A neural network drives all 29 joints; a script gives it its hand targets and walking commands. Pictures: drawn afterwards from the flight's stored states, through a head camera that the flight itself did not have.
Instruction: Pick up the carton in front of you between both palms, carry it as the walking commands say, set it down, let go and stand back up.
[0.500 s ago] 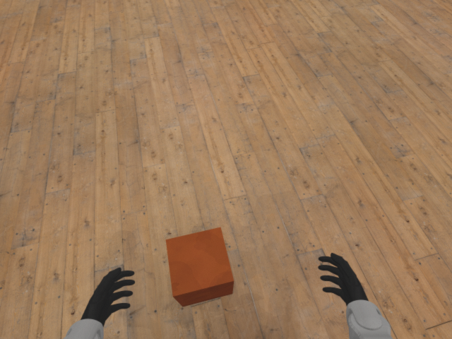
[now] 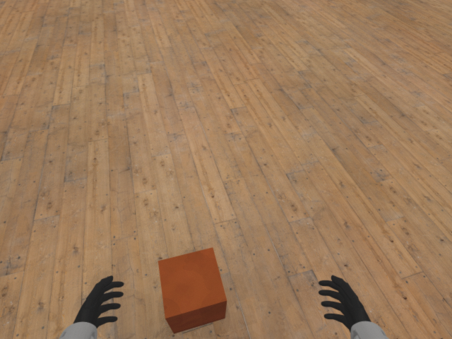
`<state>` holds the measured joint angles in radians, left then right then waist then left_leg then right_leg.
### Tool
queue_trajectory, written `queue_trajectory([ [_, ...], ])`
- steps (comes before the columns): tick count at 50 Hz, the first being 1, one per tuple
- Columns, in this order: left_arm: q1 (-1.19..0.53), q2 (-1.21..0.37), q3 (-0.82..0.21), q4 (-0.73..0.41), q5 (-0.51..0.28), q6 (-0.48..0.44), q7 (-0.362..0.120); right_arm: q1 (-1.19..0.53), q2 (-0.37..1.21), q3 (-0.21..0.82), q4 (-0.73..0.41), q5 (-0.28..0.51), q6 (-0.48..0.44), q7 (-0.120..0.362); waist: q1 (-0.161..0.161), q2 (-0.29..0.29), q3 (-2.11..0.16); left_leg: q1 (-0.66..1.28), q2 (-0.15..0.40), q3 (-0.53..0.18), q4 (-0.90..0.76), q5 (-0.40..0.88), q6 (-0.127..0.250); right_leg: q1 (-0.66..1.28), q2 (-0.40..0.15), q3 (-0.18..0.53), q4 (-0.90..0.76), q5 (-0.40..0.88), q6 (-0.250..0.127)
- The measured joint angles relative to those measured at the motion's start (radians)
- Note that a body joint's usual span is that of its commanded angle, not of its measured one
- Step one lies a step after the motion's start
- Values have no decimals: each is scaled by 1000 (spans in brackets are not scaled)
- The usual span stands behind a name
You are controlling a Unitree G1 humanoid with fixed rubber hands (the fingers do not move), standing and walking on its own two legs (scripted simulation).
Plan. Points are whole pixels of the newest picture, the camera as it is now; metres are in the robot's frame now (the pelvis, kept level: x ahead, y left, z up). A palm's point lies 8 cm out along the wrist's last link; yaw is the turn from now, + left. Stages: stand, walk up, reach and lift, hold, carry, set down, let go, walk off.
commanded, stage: let go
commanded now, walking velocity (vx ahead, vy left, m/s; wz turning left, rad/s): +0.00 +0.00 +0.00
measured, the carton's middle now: (193, 291) +0.39 +0.11 -0.65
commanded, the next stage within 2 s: stand in 0.02 s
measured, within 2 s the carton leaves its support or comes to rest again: neither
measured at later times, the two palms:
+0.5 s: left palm (61, 336) +0.15 +0.30 -0.11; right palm out of the picture +0.13 -0.27 -0.08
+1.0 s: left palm out of the picture +0.12 +0.31 -0.11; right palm out of the picture +0.10 -0.28 -0.08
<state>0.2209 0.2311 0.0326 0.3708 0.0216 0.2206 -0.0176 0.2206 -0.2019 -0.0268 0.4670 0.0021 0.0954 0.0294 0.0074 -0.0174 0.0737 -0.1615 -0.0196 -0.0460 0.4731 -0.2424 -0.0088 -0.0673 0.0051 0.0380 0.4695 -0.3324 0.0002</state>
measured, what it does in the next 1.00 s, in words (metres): stands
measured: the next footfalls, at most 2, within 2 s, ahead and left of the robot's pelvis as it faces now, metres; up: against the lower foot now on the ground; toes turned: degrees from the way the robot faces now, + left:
none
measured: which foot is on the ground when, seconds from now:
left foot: down 0.00-1.00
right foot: down 0.00-1.00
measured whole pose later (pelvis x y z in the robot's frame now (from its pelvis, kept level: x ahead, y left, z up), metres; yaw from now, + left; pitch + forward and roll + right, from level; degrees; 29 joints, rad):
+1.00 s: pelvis +0.01 +0.02 +0.00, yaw -2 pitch -2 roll +0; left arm 0.19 0.37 0.01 0.86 0.03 0.00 0.02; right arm 0.14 -0.35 -0.03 0.93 -0.03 0.00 -0.01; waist -0.01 -0.04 0.02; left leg -0.18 -0.03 -0.01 0.45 -0.24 0.02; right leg -0.08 -0.01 0.08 0.40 -0.29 0.03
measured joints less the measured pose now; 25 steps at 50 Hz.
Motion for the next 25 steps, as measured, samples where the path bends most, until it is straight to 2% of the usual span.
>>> queue_trajectory([
  [1,2,0,-1,-3,0,5,1,0,0,-2,-2,-2,3,2,0,1,5,2,-1,1,2,0,2,3,-1,1,-1,2,2],
  [5,-6,42,-4,94,16,-87,26,-10,-28,2,109,-47,-33,-25,4,-16,-38,-63,0,8,46,-15,9,-58,0,8,30,-6,12],
  [11,12,98,17,220,26,-172,23,-5,-94,-26,217,-52,-70,-34,-3,-42,-62,-105,0,23,78,-38,20,-100,0,22,53,-18,18],
  [25,-14,121,-7,351,19,-213,40,-50,-116,-14,311,-38,-91,-47,-15,-43,-66,-77,-6,43,58,-50,34,-69,-9,42,12,-14,31],
])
